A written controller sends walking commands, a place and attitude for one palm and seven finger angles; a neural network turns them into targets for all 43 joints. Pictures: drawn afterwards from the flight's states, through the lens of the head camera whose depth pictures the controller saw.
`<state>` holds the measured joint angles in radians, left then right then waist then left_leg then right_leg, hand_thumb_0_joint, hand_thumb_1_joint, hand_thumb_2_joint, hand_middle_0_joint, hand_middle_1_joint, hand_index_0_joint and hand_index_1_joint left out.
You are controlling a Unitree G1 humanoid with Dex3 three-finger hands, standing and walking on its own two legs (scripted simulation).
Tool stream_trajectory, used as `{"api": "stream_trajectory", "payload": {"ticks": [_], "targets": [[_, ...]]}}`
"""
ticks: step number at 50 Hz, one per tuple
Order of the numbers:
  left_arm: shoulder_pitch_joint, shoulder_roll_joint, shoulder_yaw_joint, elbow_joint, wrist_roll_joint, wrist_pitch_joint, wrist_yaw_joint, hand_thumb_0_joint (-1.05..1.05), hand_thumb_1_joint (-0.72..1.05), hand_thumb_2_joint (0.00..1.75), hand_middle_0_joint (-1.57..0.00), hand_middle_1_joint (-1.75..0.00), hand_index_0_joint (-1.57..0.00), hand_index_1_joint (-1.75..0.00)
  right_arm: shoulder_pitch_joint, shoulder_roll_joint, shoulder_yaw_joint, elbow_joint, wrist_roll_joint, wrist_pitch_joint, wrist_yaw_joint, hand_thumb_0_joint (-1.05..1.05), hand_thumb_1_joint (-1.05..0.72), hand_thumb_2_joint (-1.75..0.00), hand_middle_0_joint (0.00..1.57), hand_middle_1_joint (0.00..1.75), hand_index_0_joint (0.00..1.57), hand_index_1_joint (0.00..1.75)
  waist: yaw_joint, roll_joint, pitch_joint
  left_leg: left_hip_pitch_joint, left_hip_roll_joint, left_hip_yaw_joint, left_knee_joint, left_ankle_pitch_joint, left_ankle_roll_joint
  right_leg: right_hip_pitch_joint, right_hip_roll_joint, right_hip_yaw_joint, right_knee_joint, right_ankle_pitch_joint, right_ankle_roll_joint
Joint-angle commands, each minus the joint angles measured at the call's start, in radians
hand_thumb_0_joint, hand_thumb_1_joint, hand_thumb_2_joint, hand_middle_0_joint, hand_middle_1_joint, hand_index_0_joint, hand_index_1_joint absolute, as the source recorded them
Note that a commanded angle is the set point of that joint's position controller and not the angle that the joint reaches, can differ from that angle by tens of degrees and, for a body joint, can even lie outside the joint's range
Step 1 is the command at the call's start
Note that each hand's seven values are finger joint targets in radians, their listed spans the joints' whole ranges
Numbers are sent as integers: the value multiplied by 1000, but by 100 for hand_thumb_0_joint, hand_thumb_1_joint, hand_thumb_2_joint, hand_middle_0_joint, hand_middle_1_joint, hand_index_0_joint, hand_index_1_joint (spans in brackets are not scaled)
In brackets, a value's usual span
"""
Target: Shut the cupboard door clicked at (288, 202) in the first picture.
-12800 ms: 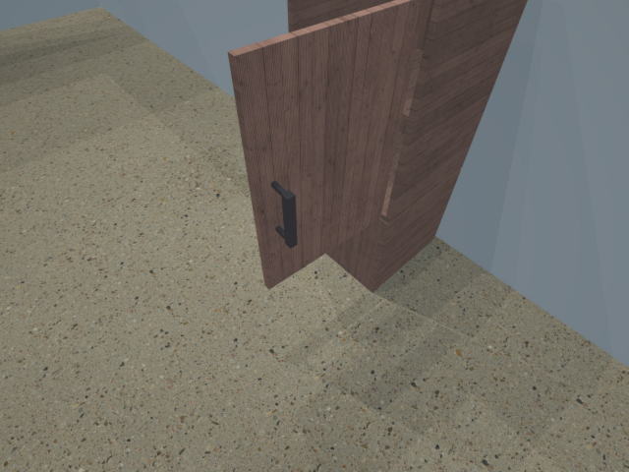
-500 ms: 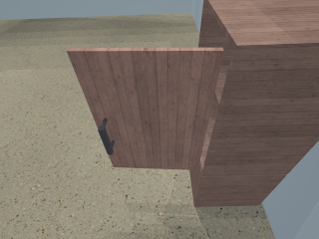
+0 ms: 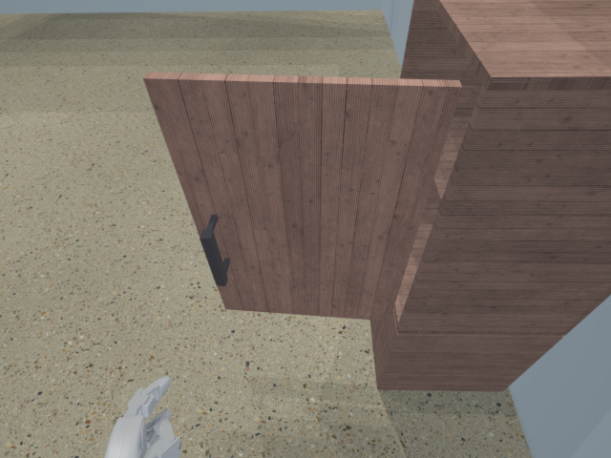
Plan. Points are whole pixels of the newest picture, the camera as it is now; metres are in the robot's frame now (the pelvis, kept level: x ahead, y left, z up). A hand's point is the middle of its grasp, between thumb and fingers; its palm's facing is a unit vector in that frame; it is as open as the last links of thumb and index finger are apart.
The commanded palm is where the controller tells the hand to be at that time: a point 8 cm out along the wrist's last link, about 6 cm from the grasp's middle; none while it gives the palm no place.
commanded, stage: raise the hand and make a fist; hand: left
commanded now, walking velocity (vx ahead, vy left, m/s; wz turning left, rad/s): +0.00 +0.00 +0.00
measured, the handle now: (217, 251) +0.48 +0.19 -0.07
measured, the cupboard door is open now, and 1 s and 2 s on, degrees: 86 86 86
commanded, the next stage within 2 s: bring the fist close to the handle in 1.76 s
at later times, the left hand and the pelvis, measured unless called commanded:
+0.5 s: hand (190, 450) +0.15 +0.16 -0.05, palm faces -0.08 -1.00 -0.06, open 5.0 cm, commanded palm +0.12 +0.22 -0.06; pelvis -0.06 -0.03 -0.12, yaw +2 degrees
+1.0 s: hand (179, 455) +0.15 +0.18 -0.07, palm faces -0.11 -0.99 -0.02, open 3.2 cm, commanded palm +0.13 +0.24 -0.06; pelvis -0.06 +0.00 -0.11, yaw +2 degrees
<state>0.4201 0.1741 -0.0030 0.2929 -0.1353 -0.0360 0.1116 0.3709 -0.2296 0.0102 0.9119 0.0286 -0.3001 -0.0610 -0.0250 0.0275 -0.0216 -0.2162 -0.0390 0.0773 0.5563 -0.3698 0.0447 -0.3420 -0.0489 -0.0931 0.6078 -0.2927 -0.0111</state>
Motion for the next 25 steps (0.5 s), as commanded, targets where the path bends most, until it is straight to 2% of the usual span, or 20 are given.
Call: {"api": "stream_trajectory", "payload": {"ticks": [1,2,3,4,5,6,7,8,9,10,12,14,15,16,18,20,21,23,24,25], "targets": [[44,-28,43,-61,-25,-224,-92,0,90,90,-35,-46,-35,-46,-137,-139,-71,-282,-16,-90,24,0,-90,-90,20,30,20,30,7,-321,82,-310,29,-125,65,150,-51,-156,13,1,-5,-41,-12],[173,-45,75,0,-48,-292,-139,0,90,90,-36,-48,-36,-48,-151,-130,-84,-316,-22,-88,33,0,-90,-90,20,30,20,30,44,-408,58,-386,18,-109,116,109,-51,-174,13,8,33,-73,-10],[241,-51,93,-3,-70,-370,-198,0,90,90,-38,-50,-38,-50,-167,-128,-91,-346,-27,-83,46,0,-90,-90,20,30,20,30,65,-444,3,-446,5,-96,164,95,-57,-163,11,24,78,-57,-10],[302,-30,129,-28,-93,-446,-260,0,90,90,-40,-52,-40,-52,-184,-128,-100,-379,-29,-69,59,0,-90,-90,20,30,20,30,91,-434,-55,-491,-7,-79,211,98,-65,-133,4,48,124,3,-12],[331,21,187,-7,-101,-512,-324,0,90,90,-42,-54,-42,-54,-190,-131,-111,-400,-29,-51,76,0,-90,-90,20,30,20,30,115,-317,-105,-511,-15,-70,251,132,-81,-99,-9,72,183,98,-28],[307,41,195,-45,-107,-584,-385,0,90,90,-44,-56,-44,-56,-215,-134,-112,-434,-32,-38,89,0,-90,-90,20,30,20,30,112,-221,-136,-539,-22,-64,299,151,-86,-108,-17,87,238,174,-34],[250,97,223,-62,-90,-652,-434,0,90,90,-46,-58,-46,-58,-237,-140,-119,-449,-35,-28,97,0,-90,-90,20,30,20,30,101,-113,-164,-571,-20,-63,358,169,-86,-151,-17,100,301,227,-41],[243,138,253,-81,-73,-684,-457,0,90,90,-47,-60,-47,-60,-249,-132,-120,-466,-33,-18,101,0,-90,-90,20,30,20,30,117,-24,-202,-604,-20,-55,396,188,-73,-184,-14,112,355,250,-45],[205,151,245,-135,-66,-695,-468,0,90,90,-49,-62,-49,-62,-258,-130,-118,-487,-32,-9,104,0,-90,-90,20,30,20,30,120,47,-237,-623,-16,-50,423,206,-65,-224,-4,114,399,247,-51],[150,194,273,-215,-78,-697,-469,0,90,90,-51,-64,-51,-64,-260,-131,-121,-506,-39,0,101,0,-90,-90,20,30,20,30,124,105,-279,-631,-14,-51,454,204,-60,-246,-2,132,426,215,-54],[49,166,249,-372,-122,-699,-460,0,90,90,-55,-68,-55,-68,-264,-126,-116,-554,-34,0,95,0,-90,-90,20,30,20,30,97,167,-352,-627,-5,-54,493,173,-47,-312,12,135,447,133,-49],[-62,167,252,-542,-165,-726,-444,0,90,90,-58,-72,-58,-72,-231,-123,-109,-556,-35,-3,79,0,-90,-90,20,30,20,30,50,189,-421,-610,4,-76,550,168,-35,-353,22,144,454,112,-39],[-156,158,229,-604,-188,-743,-446,0,90,90,-60,-74,-60,-74,-215,-123,-103,-547,-38,-4,68,0,-90,-90,20,30,20,30,-1,97,-411,-647,11,-92,590,89,-30,-390,29,174,441,19,-29],[-175,156,214,-661,-191,-758,-445,0,90,90,-62,-76,-62,-76,-218,-133,-107,-545,-35,-9,56,0,-90,-90,20,30,20,30,-12,90,-426,-666,22,-104,617,78,-23,-413,29,180,441,-5,-27],[-158,110,141,-651,-200,-753,-466,0,90,90,-66,-80,-66,-80,-203,-145,-97,-521,-31,-18,41,0,-90,-90,20,30,20,30,-50,40,-403,-702,33,-117,650,65,-14,-440,32,178,438,-15,-21],[-198,109,90,-600,-194,-707,-515,0,90,90,-69,-84,-69,-84,-197,-159,-80,-509,-22,-19,25,0,-90,-90,20,30,20,30,-75,44,-359,-739,36,-113,682,33,-5,-472,34,183,434,-77,-24],[-192,132,92,-568,-180,-668,-530,0,90,90,-71,-86,-71,-86,-186,-162,-84,-500,-18,-21,20,0,-90,-90,20,30,20,30,-81,19,-373,-753,39,-124,677,10,-4,-475,32,165,430,-105,-17],[-79,157,117,-454,-160,-543,-557,0,90,90,-75,-90,-75,-90,-182,-161,-83,-515,2,-7,13,0,-90,-90,20,30,20,30,-51,-42,-370,-803,36,-119,648,-24,-4,-441,27,164,400,-169,-8],[-29,175,149,-409,-157,-472,-564,0,90,90,-77,-92,-77,-92,-194,-157,-84,-527,13,7,12,0,-90,-90,20,30,20,30,-25,-77,-372,-824,34,-116,628,-33,-6,-407,22,167,383,-198,-4],[24,209,204,-341,-160,-401,-570,0,90,90,-79,-94,-79,-94,-211,-153,-85,-534,21,25,11,0,-90,-90,20,30,20,30,13,-94,-382,-836,30,-110,612,-15,-7,-356,22,176,379,-195,-8]]}}
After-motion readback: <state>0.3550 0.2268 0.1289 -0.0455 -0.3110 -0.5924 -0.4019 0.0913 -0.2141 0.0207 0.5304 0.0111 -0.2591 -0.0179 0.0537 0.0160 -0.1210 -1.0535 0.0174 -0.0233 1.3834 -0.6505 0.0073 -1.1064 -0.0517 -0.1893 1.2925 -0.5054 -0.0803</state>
